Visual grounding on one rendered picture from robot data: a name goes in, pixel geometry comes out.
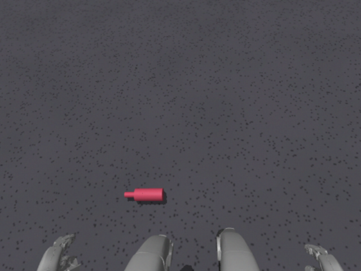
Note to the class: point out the right robot hand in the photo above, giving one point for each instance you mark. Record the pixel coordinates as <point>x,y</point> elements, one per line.
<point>326,262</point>

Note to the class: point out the bottle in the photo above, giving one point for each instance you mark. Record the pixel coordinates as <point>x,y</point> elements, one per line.
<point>146,194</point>

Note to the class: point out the left robot hand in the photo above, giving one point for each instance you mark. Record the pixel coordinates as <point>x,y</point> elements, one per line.
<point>53,259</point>

